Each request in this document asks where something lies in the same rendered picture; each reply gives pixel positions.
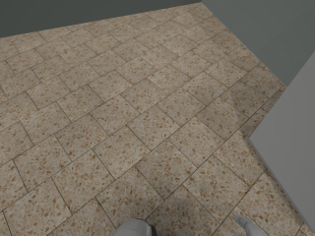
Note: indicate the fridge door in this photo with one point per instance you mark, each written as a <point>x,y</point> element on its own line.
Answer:
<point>286,140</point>

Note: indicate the robot left thigh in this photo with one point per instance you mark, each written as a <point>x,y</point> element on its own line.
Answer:
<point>133,227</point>

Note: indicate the robot right hand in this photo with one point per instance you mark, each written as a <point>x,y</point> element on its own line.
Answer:
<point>247,224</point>

